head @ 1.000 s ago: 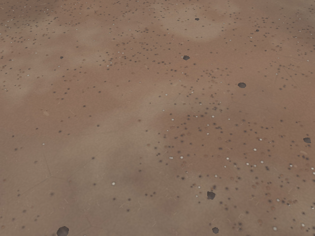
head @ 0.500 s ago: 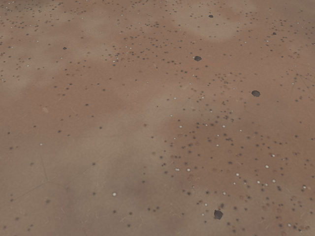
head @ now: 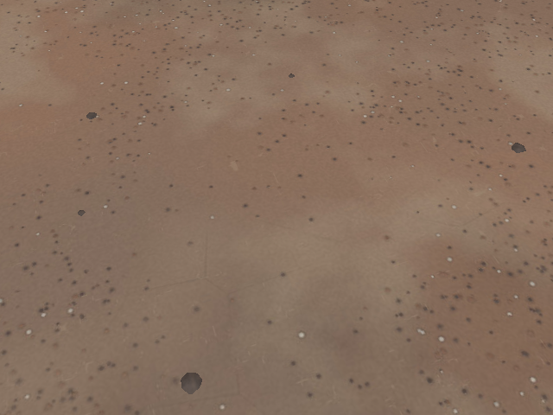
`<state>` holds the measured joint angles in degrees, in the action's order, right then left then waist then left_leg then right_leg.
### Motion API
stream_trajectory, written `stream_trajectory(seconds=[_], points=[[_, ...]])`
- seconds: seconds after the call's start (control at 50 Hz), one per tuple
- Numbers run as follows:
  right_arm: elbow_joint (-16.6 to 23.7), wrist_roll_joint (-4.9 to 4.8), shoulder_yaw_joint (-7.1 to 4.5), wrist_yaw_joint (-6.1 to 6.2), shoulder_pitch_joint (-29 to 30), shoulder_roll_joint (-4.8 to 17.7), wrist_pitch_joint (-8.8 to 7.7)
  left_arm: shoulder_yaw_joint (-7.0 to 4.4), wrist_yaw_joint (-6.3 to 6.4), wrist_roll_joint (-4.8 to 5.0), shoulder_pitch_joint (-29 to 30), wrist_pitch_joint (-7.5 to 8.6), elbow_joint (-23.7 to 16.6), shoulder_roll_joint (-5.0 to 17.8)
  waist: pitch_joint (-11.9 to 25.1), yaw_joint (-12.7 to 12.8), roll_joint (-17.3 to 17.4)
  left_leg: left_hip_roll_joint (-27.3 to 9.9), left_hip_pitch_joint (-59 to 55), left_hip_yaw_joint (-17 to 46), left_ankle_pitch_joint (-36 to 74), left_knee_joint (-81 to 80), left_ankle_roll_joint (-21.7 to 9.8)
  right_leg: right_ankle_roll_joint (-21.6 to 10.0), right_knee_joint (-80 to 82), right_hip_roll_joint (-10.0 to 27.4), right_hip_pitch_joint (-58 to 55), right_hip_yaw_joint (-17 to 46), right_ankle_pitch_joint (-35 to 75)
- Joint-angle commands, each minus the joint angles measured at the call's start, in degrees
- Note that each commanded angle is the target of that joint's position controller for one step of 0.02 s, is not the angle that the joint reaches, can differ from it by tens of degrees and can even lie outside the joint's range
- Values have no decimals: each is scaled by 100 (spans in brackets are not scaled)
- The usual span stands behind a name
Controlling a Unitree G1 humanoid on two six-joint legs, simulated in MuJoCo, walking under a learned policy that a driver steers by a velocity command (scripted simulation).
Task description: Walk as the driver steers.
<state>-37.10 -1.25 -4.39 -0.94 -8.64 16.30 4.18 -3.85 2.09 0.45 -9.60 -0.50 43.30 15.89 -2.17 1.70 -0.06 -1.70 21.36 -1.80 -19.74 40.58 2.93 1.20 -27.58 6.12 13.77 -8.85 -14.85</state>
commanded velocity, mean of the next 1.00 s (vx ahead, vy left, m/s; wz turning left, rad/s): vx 0.22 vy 0.00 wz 0.59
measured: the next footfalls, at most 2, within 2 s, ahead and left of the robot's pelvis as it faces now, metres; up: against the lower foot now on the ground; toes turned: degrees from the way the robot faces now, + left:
left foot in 0.04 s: +0.03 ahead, +0.12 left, +0.00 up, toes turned +4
right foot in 0.52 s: +0.33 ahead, -0.05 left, +0.00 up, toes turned +21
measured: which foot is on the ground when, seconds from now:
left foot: up 0.00-0.02, down 0.04-0.54, up 0.56-0.94, down 0.96-1.00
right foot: down 0.00-0.04, up 0.06-0.50, down 0.52-0.96, up 0.98-1.00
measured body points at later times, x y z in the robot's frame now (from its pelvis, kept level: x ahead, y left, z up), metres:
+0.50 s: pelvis +0.15 +0.03 +0.00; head +0.17 +0.05 +0.44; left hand +0.30 +0.33 -0.08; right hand +0.25 -0.25 -0.11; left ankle -0.01 +0.12 -0.74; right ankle +0.30 -0.07 -0.73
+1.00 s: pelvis +0.27 +0.08 -0.01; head +0.30 +0.13 +0.43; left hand +0.21 +0.40 -0.13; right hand +0.58 -0.04 -0.08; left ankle +0.26 +0.20 -0.74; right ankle +0.30 -0.06 -0.72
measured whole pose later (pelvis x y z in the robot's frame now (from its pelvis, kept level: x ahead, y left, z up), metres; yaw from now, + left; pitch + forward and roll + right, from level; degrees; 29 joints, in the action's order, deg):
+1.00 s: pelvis +0.27 +0.08 -0.01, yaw +36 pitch +2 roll -2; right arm -30.4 -0.2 -4.8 -0.6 -8.8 18.7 2.9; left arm -4.5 -0.3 0.6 -7.0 0.8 45.0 19.0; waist -4.6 1.3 -0.7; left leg -0.5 23.2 -0.9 -12.0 33.1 -2.4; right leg 2.4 -40.9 6.1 14.9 -9.6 -25.5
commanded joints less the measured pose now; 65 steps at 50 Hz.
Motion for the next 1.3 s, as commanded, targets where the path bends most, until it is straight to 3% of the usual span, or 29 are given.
stream_trajectory(seconds=[0.02, 0.04, 0.06, 0.08, 0.1, 0.12, 0.16, 0.22, 0.34, 0.44, 0.5, 0.52, 0.54, 0.56, 0.58, 0.6, 0.66, 0.7, 0.8, 0.92, 0.96, 0.98, 1.0, 1.02, 1.04, 1.06, 1.08, 1.14, 1.3], points=[[308, -22, -210, -30, -364, 532, -31, -338, -41, 144, -51, 61, -194, 1110, 707, -192, -884, 355, -864, -426, 618, -1382, -469, -817, 109, 1148, -363, 701, 1082], [135, -55, -322, 21, -854, 757, -44, -263, -80, 66, -254, 73, -94, 809, 864, -322, -287, 218, -1960, 35, 778, -1663, -714, -469, -677, 872, 520, 314, -62], [85, -80, -480, 115, -1403, 1391, -97, -69, -150, -210, 53, 101, -340, 244, 869, -440, 1415, -1285, -2973, 2217, 1086, -1881, -1319, 41, -2883, 141, 2360, -223, -2244], [246, 88, -464, 32, -1469, 1668, -323, -118, -150, -138, 452, 238, -700, 408, 916, -650, 1622, -2113, -2723, 4121, -184, -2506, -2436, 130, -3814, -512, 3614, 801, -2445], [223, 138, -363, -12, -1342, 1268, -494, -219, -169, 34, 908, 334, -777, 796, 556, -774, 1058, -1923, -2508, 3922, -1359, -2893, -2335, -16, -4041, -269, 3865, 1234, -1893], [199, 104, -263, 12, -1066, 1032, -584, -290, -195, 95, 923, 395, -759, 981, 179, -567, 987, -1687, -2185, 3497, -1718, -3007, -2024, -166, -3836, -151, 3873, 1282, -1220], [285, 33, -153, 101, -649, 821, -605, -323, -158, -78, 613, 460, -533, 968, 27, -289, 807, -1225, -1814, 2807, -1101, -3071, -1688, -109, -3307, -49, 3454, 1306, -282], [282, 115, -141, 189, -826, 819, -687, -280, -215, -89, 559, 588, -433, 749, 156, -251, 633, -899, -1779, 2251, 153, -3119, -1597, 18, -2613, -244, 3034, 1189, 741], [45, -1, -224, 237, -1274, 1037, -711, -145, -309, -2, 1205, 661, -595, 520, -30, -520, 762, -734, -1382, 2030, 606, -2960, -1506, 234, -763, -537, 2286, 1233, 1425], [-65, -48, -235, 234, -1437, 1051, -648, -145, -416, 59, 1418, 790, -747, 677, -73, -541, 796, -838, -1362, 2501, 744, -2556, -1459, 109, -112, -656, 1562, 1286, 1134], [49, -36, -213, 259, -1169, 934, -547, -287, -354, -53, 621, 855, -605, 938, 316, -60, 1010, -445, -1419, 2512, 2401, -1487, -1071, -206, 461, -783, 294, 1093, 1158], [170, 15, -141, 259, -1076, 700, -542, -361, -308, -148, 58, 868, -571, 1164, 943, 211, 795, -91, -1035, 2240, 2445, -432, -810, -506, 389, -222, -895, 1482, 1561], [377, 34, -31, 293, -1374, 332, -556, -477, -248, -289, -689, 821, -514, 1709, 1970, 270, -546, 599, 629, 1531, 876, 1551, -353, -1229, 113, 1174, -3050, 3089, 2504], [410, 19, -17, 301, -1902, 451, -577, -407, -294, -196, -822, 703, -383, 1436, 2370, 12, -1968, 779, 1621, 1321, -1972, 2726, -179, -1777, 500, 2032, -3417, 4626, 2783], [245, -40, -175, 289, -1827, 994, -534, -259, -278, -90, -499, 623, -511, 941, 1646, 3, -1243, 364, 1876, 1381, -1670, 3346, -70, -1635, 541, 1864, -2695, 4007, 2607], [280, -46, -223, 285, -1397, 1118, -468, -183, -241, -92, -235, 542, -598, 706, 1164, 19, -806, 170, 1905, 1096, -1327, 3454, -7, -1441, 538, 1568, -2069, 3080, 2801], [329, 0, -212, 285, -1239, 802, -235, -123, -206, -151, 409, 444, -541, 633, 446, -306, -743, -148, 1236, 642, -655, 2874, 99, -1281, 981, 920, -365, 1729, 2879], [468, 8, -143, 273, -1090, 561, -176, -182, -182, -167, 501, 462, -453, 803, 362, -318, -862, -186, 1155, 477, -331, 2398, 139, -1429, 1242, 954, -155, 1403, 3036], [672, 57, -96, 123, -599, 508, -187, -233, -124, -49, 676, 343, -343, 991, 637, -216, -644, -292, 720, 318, 748, 971, 7, -1401, 1253, 1070, -475, 759, 2970], [960, 32, -200, -59, -162, 679, -110, -318, -215, 183, 496, 212, -201, 1270, 470, -159, -632, -57, 160, -77, 688, -545, -382, -1033, 560, 1201, -874, 486, 2493], [843, 76, -363, 11, -653, 983, -134, -267, -244, 191, 189, 197, -73, 1049, 738, -384, -159, 196, -1105, -23, 1866, -1565, -732, -541, -747, 734, -481, 34, 2346], [895, 107, -544, 148, -1072, 1693, -157, -158, -258, -56, 123, 209, -230, 767, 1105, -449, 1178, -1039, -2371, 1693, 4316, -1658, -1258, -47, -2484, 187, 836, -303, 461], [1059, 231, -505, 145, -923, 1954, -240, -45, -248, -227, 138, 215, -464, 567, 1558, -293, 1902, -2162, -2873, 3535, 4873, -1683, -2565, 259, -3942, -633, 2269, 374, -2613], [1027, 205, -390, 70, -947, 1489, -345, -151, -249, -103, 469, 180, -401, 934, 1687, -623, 921, -1978, -2612, 3159, 4284, -1861, -2510, 244, -4451, -478, 2394, 1135, -2406], [958, 165, -323, 63, -732, 1355, -419, -165, -235, 17, 577, 154, -441, 977, 1293, -465, 740, -1657, -2250, 2595, 3784, -1878, -2163, 147, -4406, -365, 2443, 1197, -1947], [931, 82, -300, 86, -465, 1235, -425, -168, -179, -13, 492, 130, -355, 923, 1066, -309, 441, -1332, -1947, 2256, 3168, -1916, -1825, 126, -4071, -249, 2424, 1225, -1519], [972, 35, -257, 118, -206, 1160, -392, -190, -131, -69, 492, 99, -347, 988, 888, -212, 532, -1165, -1573, 2068, 2955, -1973, -1671, 157, -3755, -226, 2261, 1227, -1201], [1042, 156, -233, 201, 60, 1167, -342, -154, -136, -63, 271, 66, -268, 834, 950, -36, 736, -872, -1063, 1829, 3148, -2026, -1670, 308, -3280, -477, 1652, 1115, -725], [934, 113, -245, 217, 43, 1174, -240, -98, -210, -12, 390, 94, -387, 743, 961, -254, 970, -819, -932, 2511, 2135, -1747, -1595, 269, -1415, -699, 910, 1218, -558]])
